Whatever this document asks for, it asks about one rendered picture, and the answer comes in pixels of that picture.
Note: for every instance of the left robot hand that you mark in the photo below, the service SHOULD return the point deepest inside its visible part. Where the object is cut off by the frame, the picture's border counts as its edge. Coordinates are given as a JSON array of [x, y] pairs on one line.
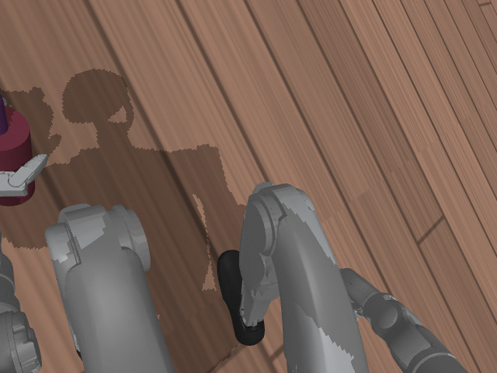
[[16, 184]]

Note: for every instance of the bottle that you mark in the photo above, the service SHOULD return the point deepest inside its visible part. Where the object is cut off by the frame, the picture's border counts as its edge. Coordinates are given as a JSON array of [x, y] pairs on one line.
[[15, 148]]

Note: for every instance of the right robot foot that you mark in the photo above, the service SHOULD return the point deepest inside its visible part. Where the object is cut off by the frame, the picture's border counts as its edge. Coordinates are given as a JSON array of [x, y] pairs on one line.
[[230, 281]]

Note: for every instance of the right robot arm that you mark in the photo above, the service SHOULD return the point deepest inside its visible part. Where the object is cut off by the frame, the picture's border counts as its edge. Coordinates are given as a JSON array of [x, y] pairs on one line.
[[414, 348]]

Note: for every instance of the right robot hand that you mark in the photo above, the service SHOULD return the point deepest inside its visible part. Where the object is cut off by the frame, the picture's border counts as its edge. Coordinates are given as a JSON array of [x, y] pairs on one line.
[[359, 290]]

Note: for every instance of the left robot arm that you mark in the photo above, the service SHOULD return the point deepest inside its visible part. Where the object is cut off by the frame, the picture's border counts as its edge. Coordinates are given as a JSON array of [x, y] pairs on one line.
[[19, 349]]

